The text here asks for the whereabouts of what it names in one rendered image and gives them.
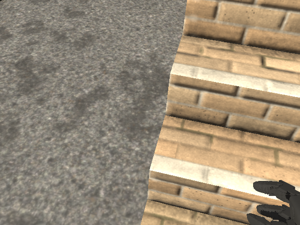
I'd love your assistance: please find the right robot hand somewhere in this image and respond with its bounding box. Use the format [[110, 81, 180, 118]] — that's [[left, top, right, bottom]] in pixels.
[[247, 180, 300, 225]]

